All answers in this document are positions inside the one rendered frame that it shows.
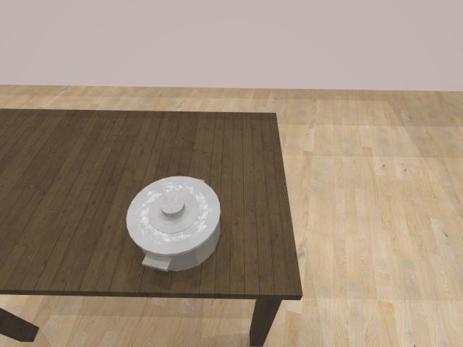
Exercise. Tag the lid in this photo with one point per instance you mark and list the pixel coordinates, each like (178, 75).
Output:
(158, 234)

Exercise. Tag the table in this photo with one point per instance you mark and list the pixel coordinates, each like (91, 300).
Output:
(68, 177)

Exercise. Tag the pot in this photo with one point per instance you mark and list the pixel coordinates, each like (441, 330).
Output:
(183, 261)

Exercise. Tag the knob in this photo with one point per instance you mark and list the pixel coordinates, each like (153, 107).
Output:
(172, 205)

